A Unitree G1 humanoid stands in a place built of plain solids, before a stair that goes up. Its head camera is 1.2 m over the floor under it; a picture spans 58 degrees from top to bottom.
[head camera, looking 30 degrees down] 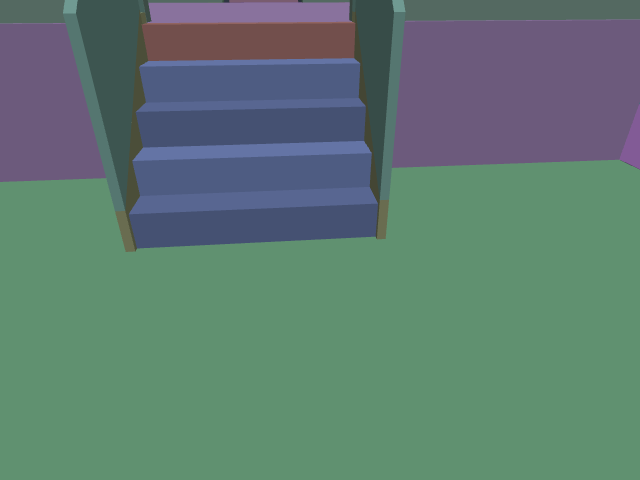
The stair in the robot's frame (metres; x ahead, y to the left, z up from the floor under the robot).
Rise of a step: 0.20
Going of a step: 0.23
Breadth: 1.30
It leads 6 degrees to the left of straight ahead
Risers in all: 5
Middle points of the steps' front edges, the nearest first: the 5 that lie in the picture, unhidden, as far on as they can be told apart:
2.05 0.33 0.21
2.28 0.36 0.41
2.51 0.38 0.61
2.73 0.40 0.82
2.96 0.42 1.02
